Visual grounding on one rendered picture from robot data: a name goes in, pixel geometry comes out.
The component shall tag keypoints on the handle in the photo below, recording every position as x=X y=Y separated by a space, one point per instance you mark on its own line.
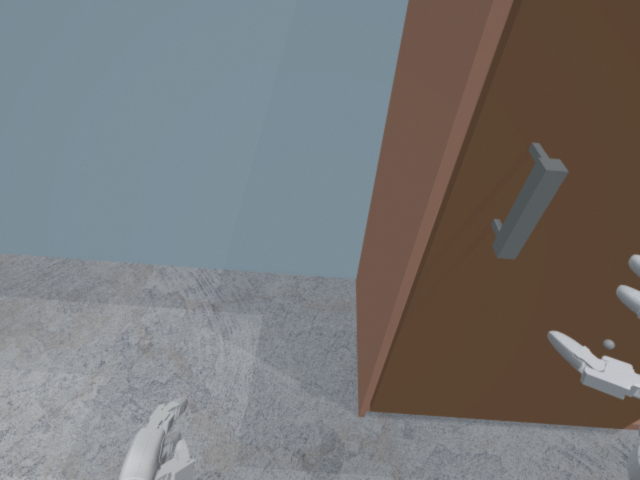
x=536 y=194

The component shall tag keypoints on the wardrobe door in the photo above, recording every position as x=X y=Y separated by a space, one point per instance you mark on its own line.
x=472 y=338

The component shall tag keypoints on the robot right hand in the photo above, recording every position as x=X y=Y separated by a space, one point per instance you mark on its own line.
x=608 y=375

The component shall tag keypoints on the robot left hand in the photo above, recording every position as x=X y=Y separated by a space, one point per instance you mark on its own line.
x=149 y=449

